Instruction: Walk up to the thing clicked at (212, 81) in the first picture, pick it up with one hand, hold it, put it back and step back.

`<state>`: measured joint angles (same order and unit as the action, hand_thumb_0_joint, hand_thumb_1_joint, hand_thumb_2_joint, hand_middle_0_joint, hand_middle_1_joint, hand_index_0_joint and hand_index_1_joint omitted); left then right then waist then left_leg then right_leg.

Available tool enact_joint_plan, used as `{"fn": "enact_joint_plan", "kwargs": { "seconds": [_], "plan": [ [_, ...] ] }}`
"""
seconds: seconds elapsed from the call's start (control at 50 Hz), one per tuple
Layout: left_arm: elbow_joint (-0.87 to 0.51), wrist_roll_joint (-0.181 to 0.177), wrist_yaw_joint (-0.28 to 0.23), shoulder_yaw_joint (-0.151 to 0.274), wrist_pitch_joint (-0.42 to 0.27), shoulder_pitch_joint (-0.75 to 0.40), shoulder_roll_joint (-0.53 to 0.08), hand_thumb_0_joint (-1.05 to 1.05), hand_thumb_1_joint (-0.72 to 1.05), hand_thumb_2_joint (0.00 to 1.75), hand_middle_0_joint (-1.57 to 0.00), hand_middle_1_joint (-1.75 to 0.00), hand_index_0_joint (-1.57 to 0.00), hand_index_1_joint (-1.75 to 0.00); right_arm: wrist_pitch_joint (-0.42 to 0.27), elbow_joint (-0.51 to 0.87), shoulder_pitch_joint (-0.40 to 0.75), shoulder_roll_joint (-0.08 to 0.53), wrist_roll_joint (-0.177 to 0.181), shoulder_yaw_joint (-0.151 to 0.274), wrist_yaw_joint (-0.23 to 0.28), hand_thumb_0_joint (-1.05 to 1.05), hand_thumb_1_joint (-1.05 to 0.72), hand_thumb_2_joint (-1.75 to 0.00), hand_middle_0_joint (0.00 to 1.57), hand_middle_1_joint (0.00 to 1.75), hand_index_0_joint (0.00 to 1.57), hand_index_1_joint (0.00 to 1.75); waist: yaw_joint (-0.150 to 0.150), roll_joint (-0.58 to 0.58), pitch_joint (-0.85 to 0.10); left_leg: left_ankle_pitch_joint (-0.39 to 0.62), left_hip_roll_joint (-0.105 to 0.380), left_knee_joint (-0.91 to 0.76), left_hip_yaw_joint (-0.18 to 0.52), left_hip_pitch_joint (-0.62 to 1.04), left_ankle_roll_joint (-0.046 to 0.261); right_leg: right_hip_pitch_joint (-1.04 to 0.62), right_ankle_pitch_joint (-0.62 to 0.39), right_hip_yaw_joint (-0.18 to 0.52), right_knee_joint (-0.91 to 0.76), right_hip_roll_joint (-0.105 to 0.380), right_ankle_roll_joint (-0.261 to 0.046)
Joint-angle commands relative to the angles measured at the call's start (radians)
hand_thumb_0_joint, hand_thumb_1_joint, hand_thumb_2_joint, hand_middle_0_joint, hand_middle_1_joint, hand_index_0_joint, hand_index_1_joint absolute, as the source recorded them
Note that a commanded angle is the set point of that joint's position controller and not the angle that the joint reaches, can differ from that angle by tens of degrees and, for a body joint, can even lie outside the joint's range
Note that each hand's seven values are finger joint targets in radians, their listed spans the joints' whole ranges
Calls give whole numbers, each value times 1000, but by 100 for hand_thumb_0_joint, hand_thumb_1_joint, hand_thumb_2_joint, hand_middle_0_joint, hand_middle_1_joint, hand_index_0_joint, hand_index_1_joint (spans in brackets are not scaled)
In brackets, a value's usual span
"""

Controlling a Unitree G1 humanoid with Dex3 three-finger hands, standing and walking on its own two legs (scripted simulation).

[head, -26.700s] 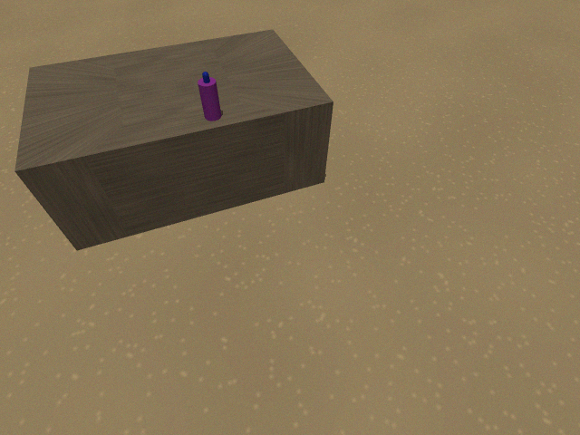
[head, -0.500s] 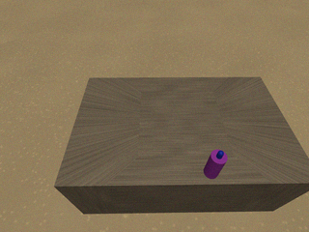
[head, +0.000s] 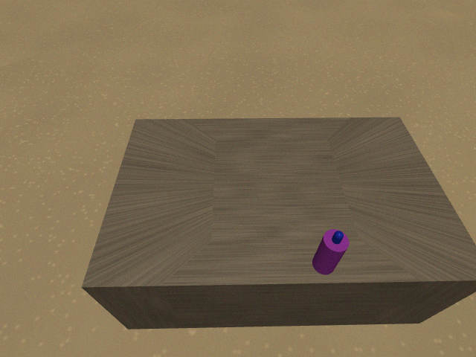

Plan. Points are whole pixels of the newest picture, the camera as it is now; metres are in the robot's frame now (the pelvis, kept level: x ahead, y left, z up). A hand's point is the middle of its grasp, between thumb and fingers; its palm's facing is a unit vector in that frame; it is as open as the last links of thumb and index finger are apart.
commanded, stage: stand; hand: right
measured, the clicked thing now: (331, 249) +0.42 -0.24 -0.24
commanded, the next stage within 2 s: step back in 0.36 s
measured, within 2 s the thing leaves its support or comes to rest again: neither
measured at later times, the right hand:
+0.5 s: hand out of the picture +0.06 -0.26 -0.16, palm faces -0.02 +0.93 -0.37, open 7.4 cm
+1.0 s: hand out of the picture -0.05 -0.20 -0.15, palm faces +0.04 +0.90 -0.44, open 7.4 cm
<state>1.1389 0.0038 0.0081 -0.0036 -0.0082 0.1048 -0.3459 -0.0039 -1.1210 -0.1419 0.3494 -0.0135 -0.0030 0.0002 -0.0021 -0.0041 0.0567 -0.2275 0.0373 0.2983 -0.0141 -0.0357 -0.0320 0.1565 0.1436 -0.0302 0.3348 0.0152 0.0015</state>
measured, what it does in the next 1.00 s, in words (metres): walks backwards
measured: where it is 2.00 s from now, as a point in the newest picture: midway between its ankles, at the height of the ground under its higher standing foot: outside the picture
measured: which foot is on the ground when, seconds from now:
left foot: down 0.00-1.00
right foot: down 0.00-0.68, up 0.70-1.00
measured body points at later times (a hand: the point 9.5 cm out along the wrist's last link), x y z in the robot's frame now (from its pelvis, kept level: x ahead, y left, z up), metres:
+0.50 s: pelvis -0.02 +0.01 -0.01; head +0.03 +0.01 +0.44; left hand +0.08 +0.32 -0.14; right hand +0.07 -0.31 -0.14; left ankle -0.04 +0.14 -0.74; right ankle +0.03 -0.12 -0.75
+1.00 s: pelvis -0.12 +0.07 -0.01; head -0.04 +0.10 +0.43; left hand +0.01 +0.38 -0.16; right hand -0.05 -0.25 -0.12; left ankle -0.08 +0.16 -0.75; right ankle -0.16 -0.07 -0.69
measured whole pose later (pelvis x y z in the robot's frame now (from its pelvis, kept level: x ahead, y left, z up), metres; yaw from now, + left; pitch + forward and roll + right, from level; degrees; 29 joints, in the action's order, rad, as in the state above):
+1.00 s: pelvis -0.12 +0.07 -0.01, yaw -5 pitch -2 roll -2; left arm 0.87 0.01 -0.01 0.07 0.08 0.12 -0.40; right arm 0.02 -0.88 -0.15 0.35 -0.02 0.05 0.03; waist 0.01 0.04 0.21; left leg -0.26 0.00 0.56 -0.05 -0.27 0.06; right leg 0.36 0.49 0.14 0.98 -0.09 0.02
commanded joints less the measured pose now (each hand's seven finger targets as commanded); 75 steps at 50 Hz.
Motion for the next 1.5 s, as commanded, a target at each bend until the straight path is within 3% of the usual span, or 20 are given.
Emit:
{"fn": "enact_joint_plan", "kwargs": {
  "seconds": [0.0, 0.32, 0.34, 0.42, 0.46, 0.5, 0.62, 0.66, 0.7, 0.76, 0.94, 1.04, 1.1, 1.14, 1.16, 1.18, 1.24, 1.38, 1.46, 1.48],
  "plan": [
    [-53, 2, -15, 40, -22, -40, -218, 0, 90, 90, -20, -30, -20, -30, -22, 54, 12, 207, 0, 42, 13, 0, -90, -90, 20, 30, 20, 30, 2, 6, -86, 129, 108, -51, 65, -57, 43, -76, -162, 117, -34, 124, -29],
    [-54, 2, -16, 37, -25, -38, -217, 0, 90, 90, -20, -30, -20, -30, -21, 56, 19, 206, 2, 45, 11, 0, -90, -90, 20, 30, 20, 30, 0, 8, -73, 148, 105, -53, 61, -57, 41, -77, -182, 107, -36, 119, -24],
    [-100, -11, -21, 87, -14, -35, -279, 0, 90, 90, -20, -30, -20, -30, -4, 70, 61, 255, 5, 68, 10, 0, -90, -90, 20, 30, 20, 30, -16, 23, 23, 274, 89, 57, 64, -111, 61, 2, -365, 129, 38, 107, -29],
    [-161, -12, -29, 110, 1, -10, -300, 0, 90, 90, -20, -30, -20, -30, 19, 118, 15, 218, 20, 74, 10, 0, -90, -90, 20, 30, 20, 30, -6, 92, -137, 170, 4, 303, 6, -115, 57, -31, -441, 215, 37, 202, -145],
    [-202, 8, -33, 115, 7, -42, -314, 0, 90, 90, -20, -30, -20, -30, 37, 138, 1, 209, 15, 86, 7, 0, -90, -90, 20, 30, 20, 30, -8, 190, -148, -252, -73, 520, 5, -215, 61, -24, -416, 329, 6, 314, -246],
    [-245, 26, -35, 117, 10, -81, -313, 0, 90, 90, -20, -30, -20, -30, 53, 154, -34, 208, 13, 94, 1, 0, -90, -90, 20, 30, 20, 30, 6, 188, -137, -361, -52, 684, 92, -217, 80, 89, -356, 297, 36, 332, -282],
    [-319, 17, -31, 100, 51, -128, -269, 0, 90, 90, -20, -30, -20, -30, 30, 167, -136, 220, -19, 114, 3, 0, -90, -90, 20, 30, 20, 30, 50, 97, -118, 22, -34, 145, 27, -161, 61, 125, -156, 174, 281, 166, -122],
    [-326, 5, -35, 88, 67, -70, -190, 0, 90, 90, -20, -30, -20, -30, 16, 210, -35, 374, -43, 145, 7, 0, -90, -90, 20, 30, 20, 30, -10, -209, -67, 435, 271, 10, 436, -126, 151, 359, 445, 121, 598, -135, -23],
    [-307, 21, -55, 111, 71, -126, -245, 0, 90, 90, -20, -30, -20, -30, 9, 239, -16, 389, -24, 149, 14, 0, -90, -90, 20, 30, 20, 30, 48, -172, -52, 428, 345, -6, 496, -264, 253, 302, 494, 284, 850, -145, -13],
    [-287, 0, -47, 111, 68, 25, -234, 0, 90, 90, -20, -30, -20, -30, 2, 276, 77, 283, -26, 119, 35, 0, -90, -90, 20, 30, 20, 30, -52, -145, -68, 574, 205, 137, 240, -50, 210, 420, 327, 272, 929, -135, -10],
    [-373, 15, -30, 117, 58, 2, -203, 0, 90, 90, -20, -30, -20, -30, 5, 296, -81, 287, -7, 132, 46, 0, -90, -90, 20, 30, 20, 30, 48, -124, -117, 617, 232, 189, 237, 112, 240, 335, 356, 173, 594, -90, 26],
    [-353, 24, -17, 125, 51, 78, -204, 0, 90, 90, -20, -30, -20, -30, 10, 336, -17, 303, -8, 134, 35, 0, -90, -90, 20, 30, 20, 30, 17, -147, -142, 365, 253, 170, 246, -38, 244, 170, 315, 89, 392, -46, -6],
    [-314, 32, -9, 136, 45, 181, -201, 0, 90, 90, -20, -30, -20, -30, 17, 351, 43, 302, -2, 126, 27, 0, -90, -90, 20, 30, 20, 30, -42, -114, -142, 233, 233, 211, 219, -192, 179, 0, 129, 75, 157, -25, -46],
    [-350, 40, -9, 165, 31, 137, -310, 0, 90, 90, -20, -30, -20, -30, 18, 364, 47, 226, 12, 105, 22, 0, -90, -90, 20, 30, 20, 30, -29, 169, -69, -98, -7, 418, 94, -424, 52, 0, 33, 432, 25, 194, -159],
    [-378, 36, -7, 172, 31, 81, -366, 0, 90, 90, -20, -30, -20, -30, 24, 357, 71, 225, 12, 108, 33, 0, -90, -90, 20, 30, 20, 30, -59, 284, -26, -394, -120, 682, 52, -395, 27, 155, -59, 558, -35, 352, -307],
    [-409, 37, -9, 165, 24, 27, -337, 0, 90, 90, -20, -30, -20, -30, 30, 339, 33, 239, 6, 111, 36, 0, -90, -90, 20, 30, 20, 30, -28, 230, -4, -399, -110, 830, 136, -382, 22, 211, -113, 552, -27, 359, -318],
    [-436, 29, -23, 142, 28, -40, -253, 0, 90, 90, -20, -30, -20, -30, 21, 305, -41, 240, 21, 99, 38, 0, -90, -90, 20, 30, 20, 30, 9, 141, -24, -278, -154, 878, 147, -396, 24, 128, -319, 281, 80, 199, -218],
    [-456, 37, -31, 139, 44, 74, -248, 0, 90, 90, -20, -30, -20, -30, 6, 336, -30, 223, 3, 90, 39, 0, -90, -90, 20, 30, 20, 30, -61, 190, -93, -306, -89, 519, 56, -416, 12, -123, -401, 273, 169, 222, -228],
    [-481, 23, -18, 129, 60, 6, -267, 0, 90, 90, -20, -30, -20, -30, -3, 290, -162, 225, -7, 107, 28, 0, -90, -90, 20, 30, 20, 30, 16, 154, -141, 0, -61, 133, 2, -168, 52, 8, -198, 234, 250, 180, -140],
    [-484, 20, -15, 120, 65, 17, -233, 0, 90, 90, -20, -30, -20, -30, -7, 293, -149, 262, -19, 122, 29, 0, -90, -90, 20, 30, 20, 30, 13, 42, -130, 32, 42, 91, 163, -118, 91, 134, -18, 194, 312, 110, -85]
  ]
}}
